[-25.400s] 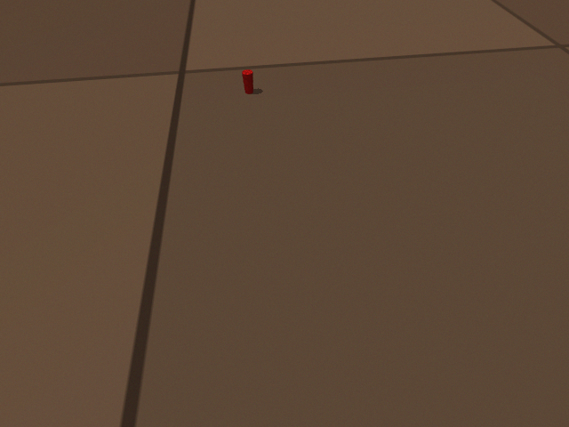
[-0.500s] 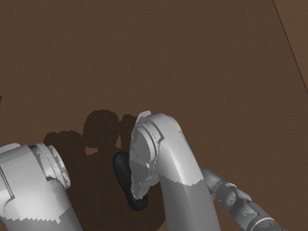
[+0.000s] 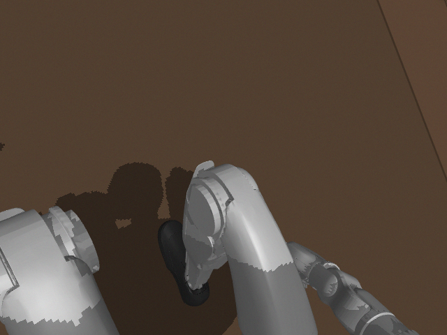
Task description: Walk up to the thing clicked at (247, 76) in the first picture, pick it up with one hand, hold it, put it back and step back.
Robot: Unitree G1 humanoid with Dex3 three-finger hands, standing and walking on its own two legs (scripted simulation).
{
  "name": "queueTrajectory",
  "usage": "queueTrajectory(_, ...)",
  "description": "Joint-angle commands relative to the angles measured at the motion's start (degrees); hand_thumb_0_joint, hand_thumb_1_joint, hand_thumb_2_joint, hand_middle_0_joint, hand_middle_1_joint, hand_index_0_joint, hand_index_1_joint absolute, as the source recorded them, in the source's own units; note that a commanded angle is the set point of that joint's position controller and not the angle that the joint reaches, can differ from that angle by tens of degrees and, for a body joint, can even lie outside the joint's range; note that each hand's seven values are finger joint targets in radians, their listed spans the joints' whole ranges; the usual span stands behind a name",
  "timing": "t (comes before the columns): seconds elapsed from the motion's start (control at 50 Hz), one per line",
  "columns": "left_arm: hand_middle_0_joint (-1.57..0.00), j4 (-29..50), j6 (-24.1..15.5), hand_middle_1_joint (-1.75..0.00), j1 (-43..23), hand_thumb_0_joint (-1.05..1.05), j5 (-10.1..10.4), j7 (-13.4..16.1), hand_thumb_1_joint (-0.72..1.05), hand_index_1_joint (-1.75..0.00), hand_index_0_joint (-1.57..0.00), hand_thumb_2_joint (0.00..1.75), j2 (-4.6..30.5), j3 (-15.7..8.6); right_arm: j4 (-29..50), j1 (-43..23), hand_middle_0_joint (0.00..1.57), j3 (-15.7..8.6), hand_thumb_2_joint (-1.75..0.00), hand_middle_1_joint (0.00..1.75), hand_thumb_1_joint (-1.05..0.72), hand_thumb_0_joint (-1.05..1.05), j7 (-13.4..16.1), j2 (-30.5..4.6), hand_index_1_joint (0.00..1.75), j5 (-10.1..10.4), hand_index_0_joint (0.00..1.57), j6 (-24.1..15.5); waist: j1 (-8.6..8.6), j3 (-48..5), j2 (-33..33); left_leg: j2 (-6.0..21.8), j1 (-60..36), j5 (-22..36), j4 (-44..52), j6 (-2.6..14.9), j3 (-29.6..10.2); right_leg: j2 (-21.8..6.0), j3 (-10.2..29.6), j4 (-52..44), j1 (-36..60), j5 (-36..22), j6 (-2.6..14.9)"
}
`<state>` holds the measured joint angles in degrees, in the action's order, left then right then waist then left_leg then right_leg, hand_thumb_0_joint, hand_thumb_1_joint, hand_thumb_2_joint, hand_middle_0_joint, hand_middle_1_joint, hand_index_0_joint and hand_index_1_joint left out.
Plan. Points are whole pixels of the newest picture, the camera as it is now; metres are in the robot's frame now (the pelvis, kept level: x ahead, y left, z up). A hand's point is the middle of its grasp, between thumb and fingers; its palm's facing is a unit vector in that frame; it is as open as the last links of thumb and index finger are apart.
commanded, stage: open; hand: left
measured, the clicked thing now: out of the picture +0.45 +0.31 -0.22
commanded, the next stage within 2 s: withdraw in 0.08 s
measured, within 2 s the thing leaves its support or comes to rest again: rests again in 0.48 s
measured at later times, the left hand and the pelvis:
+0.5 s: hand out of the picture +0.46 +0.35 -0.13, palm faces +0.48 -0.88 +0.00, open 17.0 cm; pelvis +0.00 +0.00 +0.00, yaw +0 degrees
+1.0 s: hand out of the picture +0.38 +0.42 -0.02, palm faces +0.41 -0.83 -0.37, open 17.2 cm; pelvis +0.01 -0.01 +0.05, yaw +6 degrees
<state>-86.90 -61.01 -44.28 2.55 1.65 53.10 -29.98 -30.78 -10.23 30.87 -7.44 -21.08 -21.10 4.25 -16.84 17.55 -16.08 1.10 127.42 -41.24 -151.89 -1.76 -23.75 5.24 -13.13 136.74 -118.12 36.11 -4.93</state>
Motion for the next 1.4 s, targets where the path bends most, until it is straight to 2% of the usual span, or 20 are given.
queueTrajectory(0.0, -0.48, 7.92, -3.8, -0.41, -13.28, 0.0, -0.17, -0.31, -0.38, -0.4, -0.49, 0.3, 8.94, 0.26, 0.23, 2.79, 0.2, -7.01, -0.9, 0.3, -0.92, 0.0, 1.18, -21.03, 0.3, -0.29, 0.2, 1.04, -7.64, -30.69, 34.3, 4.22, -23.86, 8.35, 19.37, -0.1, 6.1, 1.6, -7.93, -8.92, 14.23, -10.81, 4.74)
queueTrajectory(0.24, -0.13, 8.25, -4.93, -0.1, -13.78, 0.0, 1.13, -0.71, -0.44, -0.09, -0.13, 0.12, 10.08, -0.67, 0.31, 2.92, 0.2, -6.6, -0.9, 0.3, -0.89, 0.0, 1.18, -21.05, 0.3, -0.22, 0.2, 0.73, -7.48, -32.55, 33.66, 4.04, -23.63, 9.09, 18.13, 0.3, 6.26, 1.81, -7.57, -9.25, 16.02, -11.92, 4.5)
queueTrajectory(0.34, -0.07, 16.01, -3.73, -0.04, -14.01, 0.0, 0.22, -1.6, -0.51, -0.03, -0.07, 0.07, 18.37, -4.95, 0.28, 3.76, 0.2, -7.07, -0.9, 0.3, -0.89, 0.0, 1.74, -20.81, 0.3, 0.33, 0.2, 1.42, -4.2, -35.73, 38.92, 4.43, -25.3, 11.1, 18.99, -0.02, 7.68, 1.65, -6.23, -8.83, 17.48, -12.6, 4.99)
queueTrajectory(0.42, -0.06, 23.47, -0.21, -0.02, -12.01, 0.0, 0.59, -3.64, -0.53, -0.02, -0.06, 0.05, 19.29, -6.92, -0.33, 5.79, 0.2, -9.06, -0.9, 0.3, -0.9, 0.0, 2.04, -20.53, 0.3, 1.66, 0.2, 2.34, -1.51, -39.7, 44.32, 4.66, -30.09, 13.26, 21.91, -0.94, 7.95, 1.09, -5.53, -8.19, 15.81, -12.57, 5.61)
queueTrajectory(0.48, -0.07, 25.74, 4.03, -0.03, -8.81, 0.0, 1.31, -6.8, -0.58, -0.03, -0.07, 0.03, 16.45, -6.6, 0.04, 7.37, 0.2, -11.25, -0.9, 0.3, -0.91, 0.0, 2.43, -20.09, 0.3, 3.21, 0.2, 3.09, -0.61, -41.87, 45.35, 4.65, -31.57, 14.05, 23.91, -1.2, 8.19, 0.6, -5.09, -8.28, 14.31, -12.24, 5.86)
queueTrajectory(0.56, -0.06, 20.02, 10.93, -0.04, -2.6, 0.0, 4.08, -12.21, -0.6, -0.03, -0.07, 0.02, 1.75, 2.41, 0.63, 8.48, 0.2, -13.34, -0.9, 0.3, -0.9, 0.0, 2.86, -18.51, 0.3, 5.97, 0.2, 2.74, -2.58, -37.59, 34.85, 3.85, -22.49, 9.39, 23.63, 0.59, 9.09, 0.45, -4.74, -10.69, 12.68, -10.31, 5.45)
queueTrajectory(0.58, -0.04, 23.61, 11.57, -0.04, -4.71, 0.0, 4.99, -12.95, -0.6, -0.02, -0.06, 0.02, 2.99, 1.17, 0.47, 9.51, 0.2, -14.07, -0.9, 0.3, -0.89, 0.0, 3.04, -18.72, 0.3, 6.54, 0.2, 2.49, -2.21, -37.99, 33.07, 3.65, -21.61, 8.66, 23.43, 0.93, 9.17, 0.35, -4.54, -11.37, 12.95, -10.2, 5.31)
queueTrajectory(0.64, -0.05, 26.35, 13.2, -0.01, -10.31, 0.0, 5.92, -14.44, -0.53, -0.01, -0.04, 0.06, 3.0, 2.55, -0.15, 10.29, 0.2, -15.29, -0.89, 0.3, -0.84, 0.0, 3.24, -17.64, 0.3, 8.15, 0.2, 1.71, -1.91, -38.58, 31.14, 3.16, -19.79, 5.45, 22.86, 1.79, 9.5, 0.29, -3.84, -11.9, 10.79, -8.04, 5.43)
queueTrajectory(0.66, -0.07, 27.67, 16.99, -0.06, -10.47, 0.0, -3.3, -11.03, -0.52, -0.06, -0.07, 0.06, 13.88, -0.4, -2.44, 13.7, 0.2, -19.52, -0.92, 0.3, -0.92, 0.0, 3.29, -16.63, 0.3, 9.88, 0.2, 2.43, 2.67, -44.79, 37.7, 2.93, -26.45, 7.44, 26.22, 1.27, 11.52, -0.55, -2.28, -12.73, 9.57, -7.28, 6.1)
queueTrajectory(0.7, -0.08, 26.15, 20.72, -0.08, -13.38, 0.0, -3.07, -10.05, -0.54, -0.08, -0.07, 0.07, 6.18, 3.07, -1.66, 14.57, 0.2, -20.03, -0.92, 0.3, -0.95, 0.0, 2.86, -15.54, 0.3, 11.08, 0.2, 3.08, 0.32, -44.4, 38.94, 3.37, -28.05, 7.24, 27.97, 0.85, 10.8, -0.62, -2.36, -12.27, 6.23, -6.7, 6.45)
queueTrajectory(0.78, -0.1, 38.54, 25.63, -0.09, -15.02, 0.0, -6.13, -6.9, -0.6, -0.1, -0.09, 0.08, 18.59, -4.32, -0.5, 17.01, 0.2, -22.26, -0.93, 0.3, -0.99, 0.0, 3.13, -13.83, 0.3, 12.86, 0.2, 4.53, 6.58, -53.07, 42.92, 2.75, -30.5, 8.55, 29.97, 0.91, 13.74, -1.19, 0.53, -13.29, 9.68, -6.2, 6.94)
queueTrajectory(0.8, -0.1, 38.42, 27.24, -0.09, -13.34, 0.0, -7.09, -6.39, -0.6, -0.1, -0.09, 0.08, 19.21, -4.78, -0.63, 17.78, 0.2, -22.84, -0.93, 0.3, -1.0, 0.0, 3.1, -13.12, 0.3, 13.15, 0.2, 4.98, 7.18, -53.73, 43.71, 2.47, -30.46, 8.29, 30.44, 1.0, 14.67, -1.24, 1.14, -13.62, 9.56, -5.52, 7.04)
queueTrajectory(0.88, -0.06, 36.77, 33.41, -0.07, -2.86, 0.0, -7.72, -5.53, -0.45, -0.07, -0.06, 0.12, 9.09, -1.77, 0.75, 18.41, 0.2, -26.01, -0.9, 0.3, -0.9, 0.0, 3.33, -12.36, 0.3, 15.13, 0.2, 5.73, 8.4, -51.82, 42.01, 2.15, -30.09, 5.35, 35.42, 1.05, 15.26, -1.75, 1.63, -15.47, 7.13, -3.51, 7.53)
queueTrajectory(0.92, -0.06, 42.56, 36.45, -0.07, 0.54, 0.0, -8.02, -4.84, -0.46, -0.07, -0.06, 0.11, 7.82, -1.83, 0.78, 19.52, 0.2, -28.02, -0.9, 0.3, -0.9, 0.0, 3.59, -11.25, 0.3, 16.28, 0.2, 6.14, 10.92, -55.63, 41.74, 1.94, -32.68, 6.69, 37.13, 1.03, 16.29, -1.99, 2.68, -17.1, 7.67, -3.9, 7.62)
queueTrajectory(1.0, -0.06, 47.52, 43.43, -0.06, 12.32, 0.0, -6.79, -4.89, -0.51, -0.06, -0.06, 0.08, -7.35, 6.84, 2.41, 20.33, 0.2, -32.08, -0.9, 0.3, -0.9, 0.0, 3.81, -9.74, 0.3, 19.23, 0.2, 5.96, 10.24, -56.63, 34.32, 1.57, -34.6, 6.46, 41.35, 1.58, 16.48, -2.51, 4.05, -21.77, 7.25, -3.43, 7.6)
queueTrajectory(1.08, -0.05, 66.57, 48.8, -0.06, 12.52, 0.0, -5.8, -2.49, -0.53, -0.06, -0.05, 0.07, -2.29, 4.78, 4.1, 22.06, 0.2, -34.59, -0.9, 0.3, -0.9, 0.0, 5.39, -8.27, 0.3, 21.65, 0.2, 6.1, 11.9, -62.28, 25.54, 0.89, -34.28, 4.05, 45.23, 3.26, 18.75, -2.58, 7.07, -31.63, 19.66, -1.91, 6.56)
queueTrajectory(1.14, -0.06, 68.95, 52.87, -0.07, 21.89, 0.0, -5.27, -1.05, -0.47, -0.07, -0.06, 0.1, -6.65, 7.09, 6.44, 20.53, 0.2, -34.84, -0.9, 0.3, -0.9, 0.0, 6.94, -6.6, 0.3, 22.99, 0.2, 5.23, 12.34, -60.64, 22.32, 1.03, -37.72, 1.87, 50.61, 3.59, 18.7, -2.97, 8.14, -36.73, 24.34, 0.12, 6.32)
queueTrajectory(1.2, -0.06, 75.24, 54.95, -0.07, 21.78, 0.0, -5.3, 0.96, -0.47, -0.07, -0.06, 0.1, -5.06, 5.67, 6.66, 20.58, 0.2, -35.05, -0.9, 0.3, -0.9, 0.0, 8.82, -5.56, 0.3, 23.5, 0.2, 4.06, 13.71, -61.17, 25.0, 1.14, -44.16, 0.55, 56.02, 3.24, 18.62, -3.55, 9.51, -40.39, 28.24, 0.99, 6.4)
queueTrajectory(1.28, -0.06, 75.42, 57.7, -0.06, 29.37, 0.0, -4.93, 3.01, -0.5, -0.06, -0.05, 0.09, -10.18, 7.98, 7.07, 20.19, 0.2, -34.66, -0.9, 0.3, -0.9, 0.0, 10.87, -3.25, 0.3, 23.6, 0.2, 2.16, 14.11, -58.44, 25.64, 1.1, -50.58, 3.75, 61.47, 3.0, 19.78, -3.87, 10.73, -46.25, 34.32, -0.94, 6.44)
queueTrajectory(1.38, -0.05, 73.41, 60.74, -0.06, 36.83, 0.0, -4.2, 4.51, -0.52, -0.06, -0.05, 0.07, -18.8, 13.56, 6.54, 21.32, 0.2, -34.44, -0.9, 0.3, -0.9, 0.0, 12.8, -1.37, 0.3, 23.43, 0.2, -0.53, 13.22, -53.57, 23.39, 0.71, -57.19, 12.34, 66.37, 3.13, 21.97, -4.19, 11.43, -54.79, 43.92, -8.3, 6.29)
